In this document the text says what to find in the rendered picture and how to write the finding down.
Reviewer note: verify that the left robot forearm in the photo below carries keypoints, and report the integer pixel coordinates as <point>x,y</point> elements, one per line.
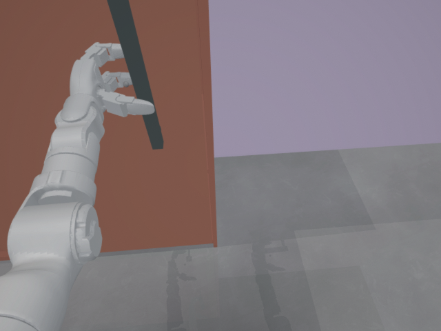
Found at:
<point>72,158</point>

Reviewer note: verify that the left robot hand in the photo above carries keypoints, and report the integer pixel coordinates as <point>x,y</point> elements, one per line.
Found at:
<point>86,78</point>

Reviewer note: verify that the handle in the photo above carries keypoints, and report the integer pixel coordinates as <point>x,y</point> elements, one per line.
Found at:
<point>126,31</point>

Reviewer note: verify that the robot left upper arm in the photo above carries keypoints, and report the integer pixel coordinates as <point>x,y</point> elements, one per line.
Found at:
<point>49,244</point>

